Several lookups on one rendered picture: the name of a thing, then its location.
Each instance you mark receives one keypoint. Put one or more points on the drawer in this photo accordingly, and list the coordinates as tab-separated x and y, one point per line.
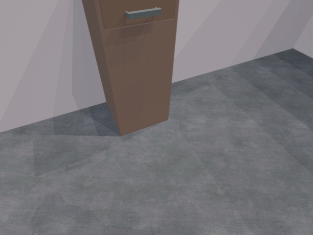
113	11

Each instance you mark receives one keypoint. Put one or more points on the handle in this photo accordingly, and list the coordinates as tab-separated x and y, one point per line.
143	13

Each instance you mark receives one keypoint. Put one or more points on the cabinet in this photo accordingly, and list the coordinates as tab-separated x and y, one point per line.
135	64

